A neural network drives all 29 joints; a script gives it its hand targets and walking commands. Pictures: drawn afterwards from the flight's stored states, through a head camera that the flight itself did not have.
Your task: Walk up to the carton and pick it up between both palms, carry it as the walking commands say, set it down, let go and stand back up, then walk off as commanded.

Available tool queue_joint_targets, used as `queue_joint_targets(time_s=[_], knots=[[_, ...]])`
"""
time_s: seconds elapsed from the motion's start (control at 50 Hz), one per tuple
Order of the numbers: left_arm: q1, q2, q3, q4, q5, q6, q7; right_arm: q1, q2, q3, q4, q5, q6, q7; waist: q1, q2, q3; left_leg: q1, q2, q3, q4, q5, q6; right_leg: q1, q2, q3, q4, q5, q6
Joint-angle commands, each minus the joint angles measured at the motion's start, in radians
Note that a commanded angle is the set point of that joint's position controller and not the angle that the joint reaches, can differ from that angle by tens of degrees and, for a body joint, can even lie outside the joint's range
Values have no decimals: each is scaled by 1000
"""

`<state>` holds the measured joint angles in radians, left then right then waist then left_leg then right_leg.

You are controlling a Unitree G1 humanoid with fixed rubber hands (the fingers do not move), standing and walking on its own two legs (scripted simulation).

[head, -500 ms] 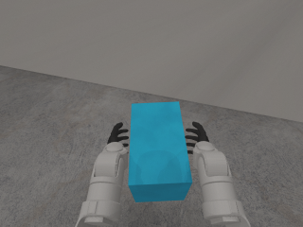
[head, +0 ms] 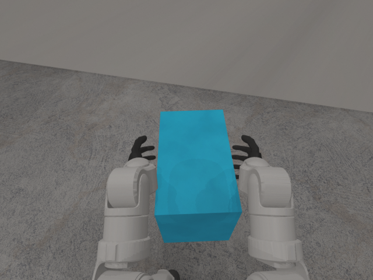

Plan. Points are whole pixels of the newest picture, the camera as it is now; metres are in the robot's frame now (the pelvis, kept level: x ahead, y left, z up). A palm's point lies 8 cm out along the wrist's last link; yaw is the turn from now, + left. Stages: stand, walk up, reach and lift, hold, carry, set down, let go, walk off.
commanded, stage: carry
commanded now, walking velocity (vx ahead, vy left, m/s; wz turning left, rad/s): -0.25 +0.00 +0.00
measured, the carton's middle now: (194, 175) +0.36 +0.02 +0.00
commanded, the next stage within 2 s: none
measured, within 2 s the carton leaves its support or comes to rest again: neither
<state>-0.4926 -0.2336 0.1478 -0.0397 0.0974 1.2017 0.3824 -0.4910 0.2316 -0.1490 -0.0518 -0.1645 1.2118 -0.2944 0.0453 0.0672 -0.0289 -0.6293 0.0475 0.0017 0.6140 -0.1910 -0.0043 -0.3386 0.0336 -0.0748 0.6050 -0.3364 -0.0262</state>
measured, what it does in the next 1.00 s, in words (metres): walks backwards: left foot, then right foot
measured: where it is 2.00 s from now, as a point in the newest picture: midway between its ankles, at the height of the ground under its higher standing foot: outside the picture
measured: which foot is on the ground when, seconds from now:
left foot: up 0.00-0.24, down 0.26-0.64, up 0.66-0.92, down 0.94-1.00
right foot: down 0.00-0.28, up 0.30-0.60, down 0.62-0.96, up 0.98-1.00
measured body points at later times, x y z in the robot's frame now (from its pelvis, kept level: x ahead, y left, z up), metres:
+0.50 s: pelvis -0.18 +0.02 +0.01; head -0.14 +0.04 +0.46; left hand +0.14 +0.18 +0.08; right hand +0.16 -0.06 +0.08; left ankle -0.11 +0.13 -0.72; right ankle -0.20 -0.11 -0.67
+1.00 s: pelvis -0.41 +0.02 +0.00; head -0.39 +0.04 +0.45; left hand -0.08 +0.14 +0.07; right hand -0.08 -0.09 +0.09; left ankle -0.42 +0.13 -0.72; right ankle -0.29 -0.11 -0.71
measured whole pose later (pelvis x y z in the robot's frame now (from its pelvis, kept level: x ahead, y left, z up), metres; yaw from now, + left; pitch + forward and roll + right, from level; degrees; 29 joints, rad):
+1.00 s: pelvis -0.41 +0.02 +0.00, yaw +1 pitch +2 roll +1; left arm -0.48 -0.23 0.17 -0.01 0.17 1.22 0.30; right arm -0.50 0.24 -0.14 0.01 -0.10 1.22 -0.37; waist -0.04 -0.05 -0.02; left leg -0.33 0.01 0.08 0.62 -0.34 0.01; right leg -0.56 -0.07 -0.05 0.67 -0.29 0.02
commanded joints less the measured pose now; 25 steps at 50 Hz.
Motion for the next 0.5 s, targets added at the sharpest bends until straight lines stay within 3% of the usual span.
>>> queue_joint_targets(time_s=[0.0, 0.02, 0.04, 0.08, 0.18, 0.22, 0.24, 0.26, 0.28, 0.3, 0.32, 0.34, 0.38, 0.4, 0.48], knots=[[-429, -1055, -559, -17, -433, 26, -470, -466, 1043, 578, -48, 444, -3, 337, -27, -264, -368, -26, -39, -14, 492, -394, 4, 217, -450, 306, -138, 1023, -180], [-442, -1050, -562, -40, -425, 23, -468, -502, 1065, 606, -72, 472, -9, 340, -26, -192, -366, -18, -36, -36, 588, -337, 0, 211, -404, 237, -119, 1014, -161], [-447, -1043, -561, -56, -414, 20, -466, -527, 1068, 625, -89, 492, -12, 345, -28, -193, -361, -34, -27, -29, 626, -289, -11, 230, -365, 190, -97, 994, -145], [-474, -1032, -564, -96, -411, 14, -459, -536, 1065, 635, -99, 508, -9, 344, -37, -208, -369, -36, -23, 21, 539, -251, -40, 290, -309, 135, -52, 994, -124], [-415, -1003, -526, -63, -367, 19, -439, -507, 1052, 613, -43, 511, 18, 347, -23, -282, -438, 122, -47, 83, 152, -267, -42, 372, -310, 178, -30, 1059, -130], [-409, -1005, -517, -34, -359, 21, -434, -486, 1060, 593, 4, 503, 25, 357, -37, -271, -445, 229, -38, 89, -100, -90, -30, 355, -290, 174, -9, 994, -101], [-414, -1014, -514, -24, -359, 20, -430, -478, 1063, 578, 27, 499, 27, 363, -43, -233, -457, 337, 2, 74, -203, 28, -21, 283, -268, 164, 8, 871, -66], [-415, -1020, -512, -19, -361, 17, -427, -474, 1051, 557, 39, 493, 27, 370, -37, -115, -459, 474, 111, -39, -214, 249, 4, 124, -231, 141, 68, 520, -18], [-475, -1019, -535, -68, -378, 15, -427, -455, 1041, 532, 34, 481, 13, 374, -56, 166, -457, 619, 303, -219, -100, 844, 119, -147, -137, 48, 168, 148, 45], [-506, -1042, -554, -58, -385, 16, -424, -453, 1053, 524, 36, 482, 8, 379, -61, 280, -462, 628, 401, -291, -112, 1042, 210, -243, -50, 9, 381, -299, 54], [-527, -1059, -572, -64, -388, 11, -423, -480, 1056, 530, 16, 481, 8, 382, -57, 181, -448, 583, 381, -272, -119, 997, 216, -225, -45, 92, 517, -305, 42], [-539, -1074, -589, -86, -404, 8, -425, -483, 1051, 528, -8, 471, 6, 385, -54, 95, -429, 533, 333, -204, -128, 826, 196, -223, -56, 101, 578, -237, 44], [-555, -1094, -606, -98, -429, 10, -433, -483, 1045, 520, -47, 450, -2, 379, -47, 106, -408, 493, 249, -92, -138, 645, 163, -220, -65, 70, 541, -143, 59], [-547, -1091, -614, -108, -439, 11, -434, -474, 1037, 518, -72, 439, -7, 371, -47, 108, -418, 516, 222, -71, -141, 605, 150, -203, -60, 45, 472, -139, 68], [-470, -1078, -626, -70, -459, 28, -443, -406, 1003, 515, -95, 397, -13, 346, -60, 141, -455, 583, 243, -128, -180, 509, 165, -132, -35, -4, 249, -197, 73]])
